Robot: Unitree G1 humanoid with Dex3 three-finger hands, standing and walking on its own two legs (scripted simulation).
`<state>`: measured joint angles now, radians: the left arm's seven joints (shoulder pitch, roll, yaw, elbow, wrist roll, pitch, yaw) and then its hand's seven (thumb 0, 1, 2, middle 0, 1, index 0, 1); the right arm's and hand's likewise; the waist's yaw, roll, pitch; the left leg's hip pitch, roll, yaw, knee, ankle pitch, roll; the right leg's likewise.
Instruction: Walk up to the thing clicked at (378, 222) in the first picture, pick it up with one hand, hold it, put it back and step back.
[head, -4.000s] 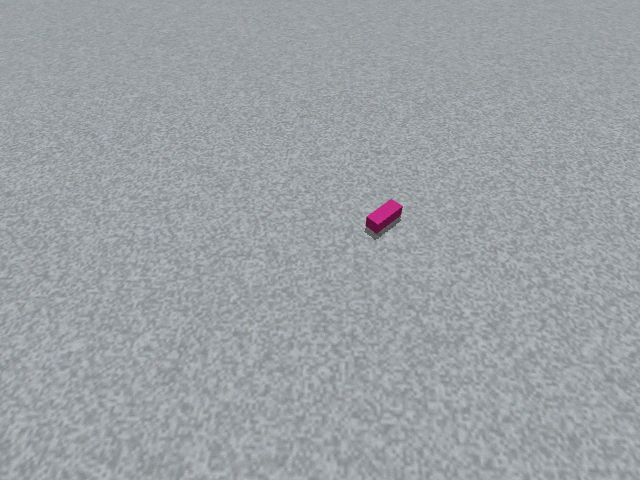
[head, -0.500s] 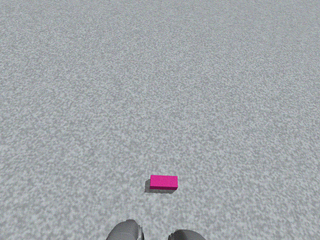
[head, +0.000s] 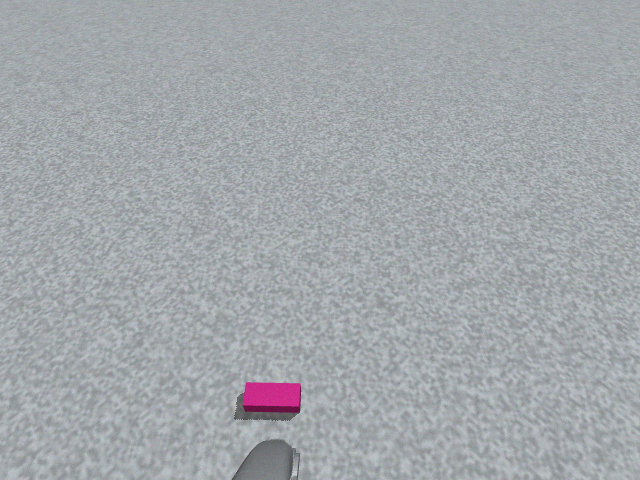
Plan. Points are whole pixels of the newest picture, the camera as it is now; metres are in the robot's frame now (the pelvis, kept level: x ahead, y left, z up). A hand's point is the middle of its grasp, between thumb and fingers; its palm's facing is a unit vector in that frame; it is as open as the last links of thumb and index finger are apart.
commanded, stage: walk up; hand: left
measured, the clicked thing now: (272, 397) +0.44 +0.20 -0.72
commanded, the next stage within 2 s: none
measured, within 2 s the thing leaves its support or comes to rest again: neither
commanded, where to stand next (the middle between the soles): +0.09 -0.06 m, yaw +4 degrees
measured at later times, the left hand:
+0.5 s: hand out of the picture +0.14 +0.16 -0.14, palm faces +0.05 -0.92 -0.40, open 7.4 cm
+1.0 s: hand out of the picture +0.06 +0.22 -0.15, palm faces +0.09 -0.90 -0.42, open 7.4 cm
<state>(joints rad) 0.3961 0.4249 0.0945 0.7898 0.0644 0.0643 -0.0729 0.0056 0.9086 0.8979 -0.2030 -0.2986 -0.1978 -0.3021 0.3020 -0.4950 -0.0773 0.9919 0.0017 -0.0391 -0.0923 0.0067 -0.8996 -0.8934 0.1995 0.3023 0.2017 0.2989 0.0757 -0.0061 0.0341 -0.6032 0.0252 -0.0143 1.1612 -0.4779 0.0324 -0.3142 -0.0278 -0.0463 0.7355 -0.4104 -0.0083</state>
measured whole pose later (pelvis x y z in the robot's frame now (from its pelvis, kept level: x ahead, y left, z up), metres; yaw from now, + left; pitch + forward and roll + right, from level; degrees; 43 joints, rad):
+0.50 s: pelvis +0.05 -0.10 +0.00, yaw +4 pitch -3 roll -2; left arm 0.17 0.37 0.02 0.89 -0.01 -0.06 0.03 0.01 0.91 0.90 -0.21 -0.30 -0.20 -0.30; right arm 0.08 -0.38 -0.02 0.89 -0.02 0.02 0.01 0.00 -0.90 -0.89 0.20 0.30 0.21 0.30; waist -0.01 0.04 0.14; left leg -0.40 0.04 -0.03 0.77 -0.31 0.02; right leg -0.30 -0.02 -0.02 0.68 -0.32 0.04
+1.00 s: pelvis +0.04 -0.07 +0.00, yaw +6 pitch -2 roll +0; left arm 0.23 0.42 0.03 0.98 0.00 -0.03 0.03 0.01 0.91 0.90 -0.20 -0.30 -0.20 -0.30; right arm 0.17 -0.35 -0.03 0.99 -0.01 0.03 0.03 0.01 -0.90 -0.89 0.20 0.30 0.20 0.30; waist 0.01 -0.01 0.11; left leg -0.33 0.04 -0.04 0.74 -0.38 -0.04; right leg -0.33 -0.04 -0.01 0.71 -0.33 0.01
